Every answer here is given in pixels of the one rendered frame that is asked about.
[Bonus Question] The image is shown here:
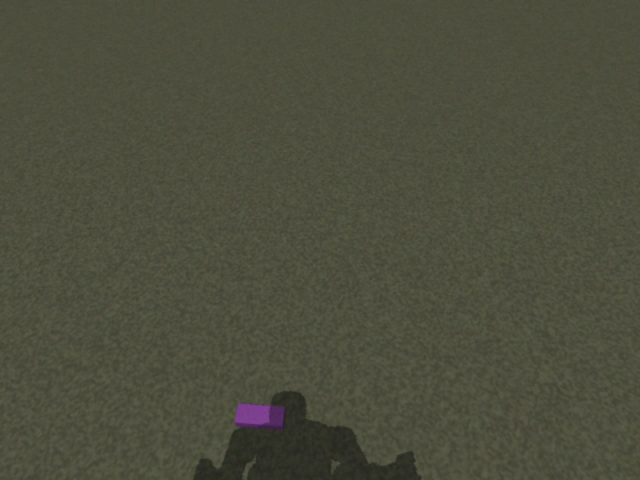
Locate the small box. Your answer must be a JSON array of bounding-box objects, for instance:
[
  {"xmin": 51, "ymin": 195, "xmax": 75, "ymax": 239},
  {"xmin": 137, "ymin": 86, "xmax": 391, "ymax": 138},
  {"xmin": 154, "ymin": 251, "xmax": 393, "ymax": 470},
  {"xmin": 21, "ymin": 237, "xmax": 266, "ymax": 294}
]
[{"xmin": 235, "ymin": 403, "xmax": 286, "ymax": 430}]

